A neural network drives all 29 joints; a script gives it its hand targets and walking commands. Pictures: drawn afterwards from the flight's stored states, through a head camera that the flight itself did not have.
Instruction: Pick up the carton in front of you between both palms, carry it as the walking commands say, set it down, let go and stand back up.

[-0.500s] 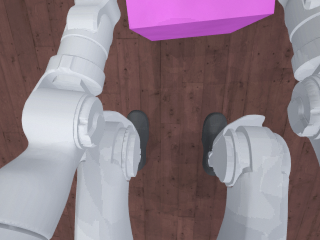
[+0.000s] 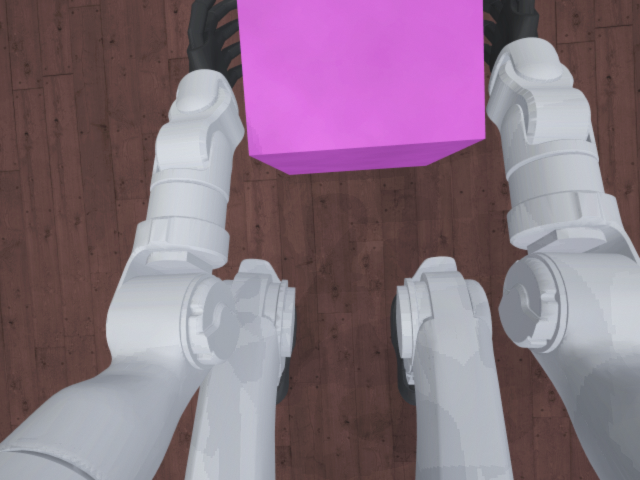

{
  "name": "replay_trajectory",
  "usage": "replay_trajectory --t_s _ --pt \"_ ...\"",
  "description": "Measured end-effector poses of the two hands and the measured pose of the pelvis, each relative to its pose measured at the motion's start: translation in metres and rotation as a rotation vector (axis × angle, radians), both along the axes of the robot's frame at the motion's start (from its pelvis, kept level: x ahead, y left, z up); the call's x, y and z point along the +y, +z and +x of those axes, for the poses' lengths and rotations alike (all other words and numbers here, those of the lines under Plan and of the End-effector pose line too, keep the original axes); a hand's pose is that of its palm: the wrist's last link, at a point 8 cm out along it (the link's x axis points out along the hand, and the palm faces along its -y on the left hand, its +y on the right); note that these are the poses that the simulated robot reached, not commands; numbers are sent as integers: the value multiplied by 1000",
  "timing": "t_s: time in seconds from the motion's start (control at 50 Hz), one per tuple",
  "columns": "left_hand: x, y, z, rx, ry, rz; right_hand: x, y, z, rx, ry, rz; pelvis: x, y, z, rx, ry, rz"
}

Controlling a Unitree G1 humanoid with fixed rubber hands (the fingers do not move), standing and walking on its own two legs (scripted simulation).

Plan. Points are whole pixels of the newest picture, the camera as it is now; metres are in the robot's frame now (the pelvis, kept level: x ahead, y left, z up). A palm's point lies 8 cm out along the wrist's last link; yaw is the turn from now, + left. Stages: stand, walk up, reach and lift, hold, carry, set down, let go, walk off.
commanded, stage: reach and lift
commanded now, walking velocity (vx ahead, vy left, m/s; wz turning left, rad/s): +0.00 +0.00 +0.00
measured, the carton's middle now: (355, 76) +0.54 -0.03 -0.16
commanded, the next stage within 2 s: none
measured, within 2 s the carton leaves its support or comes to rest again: neither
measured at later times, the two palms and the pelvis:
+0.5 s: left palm (114, 44) +0.49 +0.13 +0.07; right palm (607, 2) +0.49 -0.17 +0.06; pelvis +0.00 +0.00 +0.12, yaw -1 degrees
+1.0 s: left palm out of the picture +0.44 +0.13 +0.23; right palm out of the picture +0.43 -0.16 +0.23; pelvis +0.05 +0.00 +0.26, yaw -2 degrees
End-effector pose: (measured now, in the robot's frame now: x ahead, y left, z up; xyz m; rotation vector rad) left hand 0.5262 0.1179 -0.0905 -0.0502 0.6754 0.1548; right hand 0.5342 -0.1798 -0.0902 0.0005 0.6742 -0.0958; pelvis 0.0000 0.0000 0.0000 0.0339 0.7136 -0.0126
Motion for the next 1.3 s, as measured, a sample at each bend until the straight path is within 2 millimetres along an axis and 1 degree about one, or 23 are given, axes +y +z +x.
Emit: replay_trajectory --t_s 0.06,0.14,0.26,0.38,0.52,0.82,1.18,1.3 --pt "-4 31 -9 10 -7 -8 -4 33 -12 11 -17 0 2 18 -4 9 -9 -1" --pt "-2 63 -21 32 -9 2 -2 66 -23 33 -11 -8 3 42 -10 19 -17 1" --pt "7 96 -31 27 2 12 7 97 -30 29 5 -12 4 69 -14 34 -13 2" --pt "11 122 -34 12 0 10 11 123 -35 14 -4 -7 4 90 -11 41 -4 -5" --pt "9 163 -42 9 -10 10 8 161 -47 12 -25 7 4 122 2 22 -9 -11" --pt "13 265 -70 17 -18 6 13 262 -79 20 -48 17 2 207 32 -99 -19 -15" --pt "19 374 -104 16 -37 7 18 371 -119 18 -68 17 4 304 64 -343 -22 -34" --pt "21 410 -114 13 -46 10 20 408 -131 15 -73 15 5 332 76 -443 -23 -39"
